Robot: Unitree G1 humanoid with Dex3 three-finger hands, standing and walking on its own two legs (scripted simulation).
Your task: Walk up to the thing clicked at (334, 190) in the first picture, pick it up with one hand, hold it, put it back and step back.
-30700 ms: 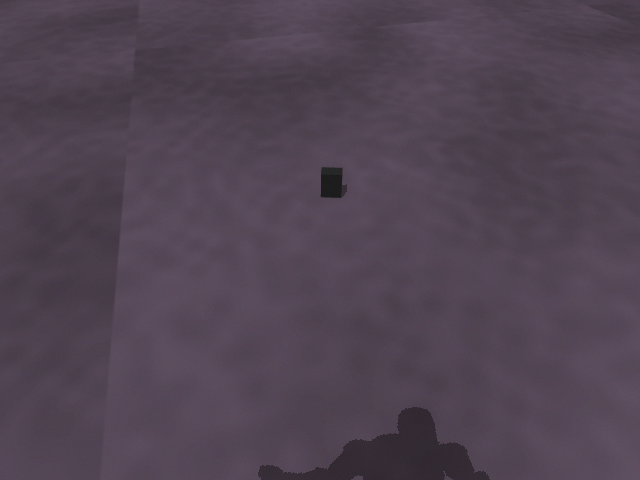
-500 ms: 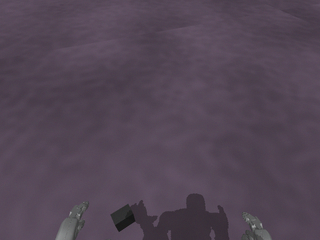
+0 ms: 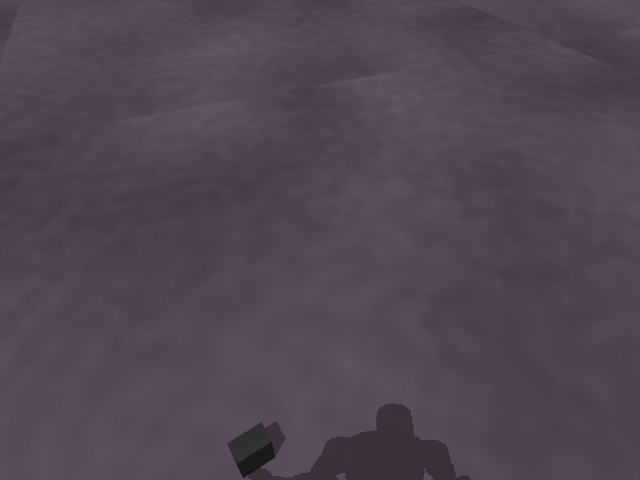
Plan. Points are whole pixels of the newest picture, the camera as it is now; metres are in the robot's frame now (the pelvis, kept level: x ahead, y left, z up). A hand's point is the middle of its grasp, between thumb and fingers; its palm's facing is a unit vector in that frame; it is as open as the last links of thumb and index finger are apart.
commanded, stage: stand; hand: left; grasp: from the side
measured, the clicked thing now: (252, 450) +0.37 +0.21 -0.70
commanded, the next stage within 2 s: step back in 1.70 s
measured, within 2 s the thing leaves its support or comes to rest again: neither
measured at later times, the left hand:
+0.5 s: hand out of the picture +0.06 +0.24 -0.15, palm faces -0.02 -0.94 -0.34, open 7.4 cm
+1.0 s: hand out of the picture +0.07 +0.24 -0.15, palm faces -0.03 -0.94 -0.34, open 7.4 cm
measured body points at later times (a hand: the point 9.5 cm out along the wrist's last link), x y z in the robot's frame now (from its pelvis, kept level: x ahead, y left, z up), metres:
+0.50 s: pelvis +0.00 +0.00 +0.01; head +0.00 +0.00 +0.46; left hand +0.06 +0.29 -0.13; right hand +0.06 -0.30 -0.13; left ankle +0.02 +0.12 -0.74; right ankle +0.01 -0.14 -0.74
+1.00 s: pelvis +0.01 -0.01 +0.01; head +0.01 -0.01 +0.46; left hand +0.07 +0.29 -0.12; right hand +0.06 -0.30 -0.13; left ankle +0.02 +0.12 -0.74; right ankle +0.01 -0.14 -0.74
